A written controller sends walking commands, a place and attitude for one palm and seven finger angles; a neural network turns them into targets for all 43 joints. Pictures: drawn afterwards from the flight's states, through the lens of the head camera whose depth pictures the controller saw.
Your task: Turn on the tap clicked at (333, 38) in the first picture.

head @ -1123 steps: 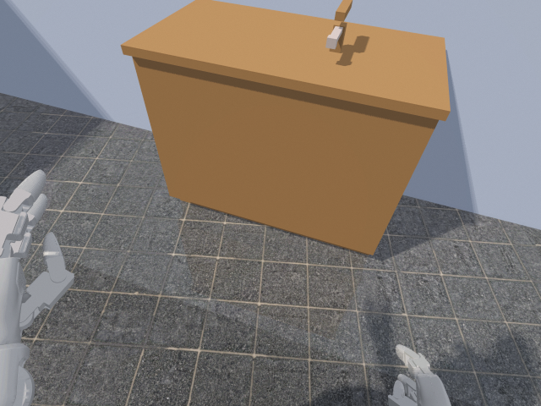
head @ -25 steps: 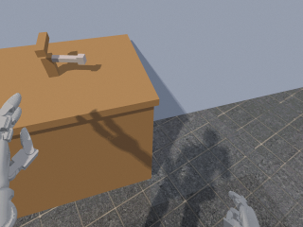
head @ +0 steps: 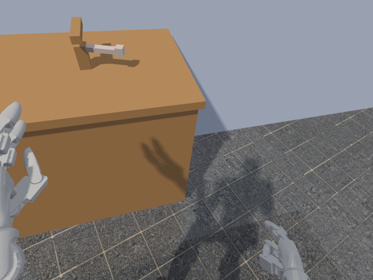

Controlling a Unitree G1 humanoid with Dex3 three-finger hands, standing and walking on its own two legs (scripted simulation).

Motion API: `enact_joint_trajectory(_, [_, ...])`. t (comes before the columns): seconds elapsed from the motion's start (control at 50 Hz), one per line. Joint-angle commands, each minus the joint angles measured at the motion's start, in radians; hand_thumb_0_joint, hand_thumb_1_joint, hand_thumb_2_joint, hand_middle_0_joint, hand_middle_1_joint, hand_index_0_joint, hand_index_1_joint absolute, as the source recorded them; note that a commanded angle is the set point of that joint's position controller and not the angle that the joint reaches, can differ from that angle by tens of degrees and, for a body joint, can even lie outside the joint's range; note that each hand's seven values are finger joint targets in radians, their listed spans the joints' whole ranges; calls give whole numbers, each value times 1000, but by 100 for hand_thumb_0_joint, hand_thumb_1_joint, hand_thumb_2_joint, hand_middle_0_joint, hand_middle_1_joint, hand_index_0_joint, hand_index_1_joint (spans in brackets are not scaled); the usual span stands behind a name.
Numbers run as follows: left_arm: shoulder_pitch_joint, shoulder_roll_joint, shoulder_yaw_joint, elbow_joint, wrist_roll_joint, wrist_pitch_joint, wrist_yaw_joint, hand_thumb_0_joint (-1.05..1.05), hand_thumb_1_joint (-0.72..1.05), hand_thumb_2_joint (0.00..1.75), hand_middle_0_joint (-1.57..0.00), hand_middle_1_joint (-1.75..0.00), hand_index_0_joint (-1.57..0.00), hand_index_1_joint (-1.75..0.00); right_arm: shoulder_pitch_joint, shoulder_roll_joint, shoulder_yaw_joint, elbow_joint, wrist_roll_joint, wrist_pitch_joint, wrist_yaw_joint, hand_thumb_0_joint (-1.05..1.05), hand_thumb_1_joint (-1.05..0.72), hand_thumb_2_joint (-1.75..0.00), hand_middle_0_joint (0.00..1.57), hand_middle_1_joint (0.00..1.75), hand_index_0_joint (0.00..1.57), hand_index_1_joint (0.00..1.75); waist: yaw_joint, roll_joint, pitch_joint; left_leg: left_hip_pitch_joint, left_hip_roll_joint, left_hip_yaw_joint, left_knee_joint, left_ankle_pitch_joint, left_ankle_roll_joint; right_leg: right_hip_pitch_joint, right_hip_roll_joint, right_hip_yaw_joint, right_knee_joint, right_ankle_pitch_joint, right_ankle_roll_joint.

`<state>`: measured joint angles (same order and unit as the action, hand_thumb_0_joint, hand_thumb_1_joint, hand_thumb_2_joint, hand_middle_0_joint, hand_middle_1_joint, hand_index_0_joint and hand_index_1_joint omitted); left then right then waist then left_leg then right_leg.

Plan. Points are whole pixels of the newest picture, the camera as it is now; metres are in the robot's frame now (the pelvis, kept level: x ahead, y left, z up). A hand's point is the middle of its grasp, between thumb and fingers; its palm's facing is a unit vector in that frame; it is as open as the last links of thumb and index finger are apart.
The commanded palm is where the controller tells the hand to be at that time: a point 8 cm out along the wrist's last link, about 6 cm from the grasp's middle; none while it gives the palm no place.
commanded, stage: step back with the hand held close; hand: left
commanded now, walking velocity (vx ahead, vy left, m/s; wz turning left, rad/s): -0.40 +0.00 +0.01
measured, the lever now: (119, 50) +0.72 +0.30 +0.11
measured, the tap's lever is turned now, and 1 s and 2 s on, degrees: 72 72 72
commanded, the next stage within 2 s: stop stepping back and stand still in 0.02 s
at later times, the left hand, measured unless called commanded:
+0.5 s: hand out of the picture +0.09 +0.23 +0.16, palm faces +0.40 -0.85 -0.33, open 7.4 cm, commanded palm +0.03 +0.27 +0.18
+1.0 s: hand out of the picture +0.03 +0.23 +0.17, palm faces +0.45 -0.81 -0.36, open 7.4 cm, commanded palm -0.02 +0.28 +0.18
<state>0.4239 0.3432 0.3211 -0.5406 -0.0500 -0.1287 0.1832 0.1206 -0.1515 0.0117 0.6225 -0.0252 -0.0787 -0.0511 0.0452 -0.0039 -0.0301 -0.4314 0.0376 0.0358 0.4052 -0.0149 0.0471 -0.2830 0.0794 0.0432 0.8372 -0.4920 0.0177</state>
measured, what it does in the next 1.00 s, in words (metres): walks backwards: right foot, then left foot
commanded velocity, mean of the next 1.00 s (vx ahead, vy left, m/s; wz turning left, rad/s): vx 0.12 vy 0.00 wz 0.00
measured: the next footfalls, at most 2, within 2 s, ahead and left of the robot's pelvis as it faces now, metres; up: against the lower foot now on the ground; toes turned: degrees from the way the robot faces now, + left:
right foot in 0.12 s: -0.12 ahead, -0.08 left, +0.00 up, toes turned -1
left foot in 0.28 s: +0.03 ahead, +0.07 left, +0.00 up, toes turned +0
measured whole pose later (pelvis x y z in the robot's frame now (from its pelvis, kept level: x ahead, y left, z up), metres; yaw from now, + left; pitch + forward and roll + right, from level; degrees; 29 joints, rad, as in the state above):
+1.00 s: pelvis -0.17 -0.01 -0.01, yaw +2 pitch -2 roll +0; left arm 0.45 0.34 0.30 -0.50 -0.04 -0.13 0.17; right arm 0.22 -0.16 0.03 0.66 -0.01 -0.08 -0.05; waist 0.02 0.02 0.00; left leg -0.44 0.02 0.03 0.82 -0.39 0.00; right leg -0.22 0.04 -0.08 0.54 -0.28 -0.08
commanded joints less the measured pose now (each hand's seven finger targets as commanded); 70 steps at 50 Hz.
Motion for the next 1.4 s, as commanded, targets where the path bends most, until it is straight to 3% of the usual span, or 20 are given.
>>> enact_joint_trajectory(0.0, [-81, 156, 66, -212, -18, -52, 0, 0, 90, 90, -20, -30, -20, -30, -82, -160, -56, -123, -6, -41, -11, 0, -90, -90, 20, 30, 20, 30, -25, 246, -199, 180, 162, -177, -297, -325, -27, 87, 35, -70, -279, -6, -36])
enact_joint_trajectory(0.04, [-48, 200, 106, -222, -33, -71, -9, 0, 90, 90, -20, -30, -20, -30, -78, -147, -54, -120, -7, -12, -7, 0, -90, -90, 20, 30, 20, 30, -26, 204, -216, 208, 115, -111, -183, -234, -86, 132, -13, -47, -544, 127, -75])
enact_joint_trajectory(0.1, [-85, 301, 165, -241, -24, -105, -7, 0, 90, 90, -20, -30, -20, -30, -108, -134, -33, -119, 2, 9, -18, 0, -90, -90, 20, 30, 20, 30, -17, -87, -163, 245, -32, 23, 314, -314, -113, -137, -338, 184, -666, 482, -146])
enact_joint_trajectory(0.12, [-95, 264, 123, -230, -17, -91, -10, 0, 90, 90, -20, -30, -20, -30, -116, -144, -60, -127, 21, -10, -25, 0, -90, -90, 20, 30, 20, 30, -18, -211, -196, 153, -87, -9, 447, -389, -107, -97, -355, 186, -588, 591, -144])
enact_joint_trajectory(0.16, [25, 224, 130, -119, -5, -40, -17, 0, 90, 90, -20, -30, -20, -30, -74, -135, -34, -155, 32, 1, -35, 0, -90, -90, 20, 30, 20, 30, -45, -146, -123, 17, -36, -33, 406, -273, -68, 47, -310, 92, -434, 882, -127])
enact_joint_trajectory(0.24, [-96, 186, 81, -47, -7, -22, -14, 0, 90, 90, -20, -30, -20, -30, -38, -190, -50, -141, 40, 0, -50, 0, -90, -90, 20, 30, 20, 30, -55, 12, -80, 254, 43, -80, 103, 100, -26, -20, -172, 10, -422, 489, -32])
enact_joint_trajectory(0.4, [-65, 189, 100, -179, 12, -73, 5, 0, 90, 90, -20, -30, -20, -30, -40, -195, -53, -157, 10, -47, -43, 0, -90, -90, 20, 30, 20, 30, -40, 228, -36, -9, 81, -250, -292, -689, -48, 168, -9, -88, -383, 49, -46])
enact_joint_trajectory(0.46, [-14, 200, 124, -156, 13, -69, 7, 0, 90, 90, -20, -30, -20, -30, -8, -179, -66, -150, 3, -49, -38, 0, -90, -90, 20, 30, 20, 30, -47, 68, -80, 44, 0, -126, -43, -535, -40, 126, -107, -2, -501, -26, -102])
enact_joint_trajectory(0.52, [-32, 178, 116, -134, 9, -67, 9, 0, 90, 90, -20, -30, -20, -30, 28, -187, -86, -122, 11, -33, -31, 0, -90, -90, 20, 30, 20, 30, -51, -155, -13, -13, -56, -33, 518, -338, -56, -54, -389, 383, -680, -203, -257])
enact_joint_trajectory(0.62, [-207, 150, 46, -39, 23, -72, 9, 0, 90, 90, -20, -30, -20, -30, 15, -181, -66, -117, 21, -42, -49, 0, -90, -90, 20, 30, 20, 30, -76, -61, 55, 219, 5, 10, 195, -379, -26, -190, -272, 95, -496, -148, -140])
enact_joint_trajectory(0.68, [-198, 149, 63, -110, 20, -79, 13, 0, 90, 90, -20, -30, -20, -30, 8, -207, -57, -148, 18, -50, -53, 0, -90, -90, 20, 30, 20, 30, -60, 285, 61, 235, 240, -420, -187, -712, 90, -258, -31, -103, -45, -46, -32])
enact_joint_trajectory(0.72, [-190, 225, 133, -158, 24, -86, 12, 0, 90, 90, -20, -30, -20, -30, -7, -181, -50, -145, 14, -57, -45, 0, -90, -90, 20, 30, 20, 30, -54, 240, 44, 14, 303, -556, -331, -935, 96, -153, -47, -33, 205, -10, -30])
enact_joint_trajectory(0.84, [-48, 146, 78, -157, 15, -52, 5, 0, 90, 90, -20, -30, -20, -30, -24, -166, -42, -140, 15, -75, -19, 0, -90, -90, 20, 30, 20, 30, -40, 217, -9, -92, 168, -168, -198, -726, 19, 208, -30, -162, -242, 38, -48])
enact_joint_trajectory(0.88, [-50, 160, 91, -135, 24, -45, 5, 0, 90, 90, -20, -30, -20, -30, -5, -154, -47, -139, 13, -58, -23, 0, -90, -90, 20, 30, 20, 30, -39, 10, -11, -113, 68, -66, 99, -612, -12, 231, -119, -1, -491, 38, -103])
enact_joint_trajectory(0.9, [-74, 187, 109, -136, 22, -45, 3, 0, 90, 90, -20, -30, -20, -30, 0, -144, -52, -142, 11, -48, -23, 0, -90, -90, 20, 30, 20, 30, -45, -172, -8, -155, 0, -1, 371, -489, -35, 173, -293, 316, -630, -90, -189])
enact_joint_trajectory(0.92, [-125, 200, 121, -168, 16, -51, 3, 0, 90, 90, -20, -30, -20, -30, -6, -153, -50, -141, 11, -53, -20, 0, -90, -90, 20, 30, 20, 30, -42, -172, 3, -161, -25, -7, 533, -435, -52, 122, -409, 459, -696, -35, -241])
enact_joint_trajectory(1.02, [-133, 171, 102, -100, 5, -73, 1, 0, 90, 90, -20, -30, -20, -30, -23, -141, -40, -129, 28, -64, -33, 0, -90, -90, 20, 30, 20, 30, -51, -85, -5, 8, 7, 2, 329, -348, -52, 124, -323, 150, -514, 426, -179])
enact_joint_trajectory(1.08, [-104, 157, 92, -107, -2, -78, 2, 0, 90, 90, -20, -30, -20, -30, -23, -153, -45, -137, 23, -68, -38, 0, -90, -90, 20, 30, 20, 30, -41, -54, -39, 216, -11, 27, 85, -186, -32, 88, -246, 71, -456, 382, -107])
enact_joint_trajectory(1.12, [-89, 156, 87, -133, -5, -78, 1, 0, 90, 90, -20, -30, -20, -30, -38, -181, -62, -154, 33, -69, -39, 0, -90, -90, 20, 30, 20, 30, -28, 41, -41, 299, 98, -91, 26, -32, 0, 28, -166, 29, -415, 328, -46])
enact_joint_trajectory(1.38, [12, 166, 108, -143, -7, -73, -3, 0, 90, 90, -20, -30, -20, -30, -23, -178, -60, -178, 34, -61, -27, 0, -90, -90, 20, 30, 20, 30, -38, 55, -111, 255, 74, -51, 62, 84, -27, 142, -133, 7, -445, 541, -28])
